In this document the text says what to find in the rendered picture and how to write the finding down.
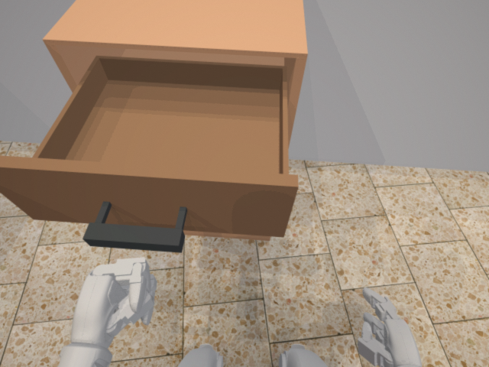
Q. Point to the cabinet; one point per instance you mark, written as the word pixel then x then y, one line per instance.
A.
pixel 263 32

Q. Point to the robot thigh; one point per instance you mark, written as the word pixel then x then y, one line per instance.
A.
pixel 300 358
pixel 202 357

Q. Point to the drawer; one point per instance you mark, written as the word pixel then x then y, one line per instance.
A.
pixel 151 136

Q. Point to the left robot thigh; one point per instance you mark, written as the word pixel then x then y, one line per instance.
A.
pixel 202 357

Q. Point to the robot right hand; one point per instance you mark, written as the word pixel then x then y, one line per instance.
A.
pixel 394 344

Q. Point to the left robot forearm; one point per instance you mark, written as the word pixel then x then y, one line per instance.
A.
pixel 84 355

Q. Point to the right robot thigh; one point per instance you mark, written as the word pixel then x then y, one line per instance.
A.
pixel 300 358

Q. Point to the handle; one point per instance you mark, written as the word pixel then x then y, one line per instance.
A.
pixel 101 234

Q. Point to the robot left hand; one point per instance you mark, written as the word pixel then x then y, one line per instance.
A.
pixel 128 285

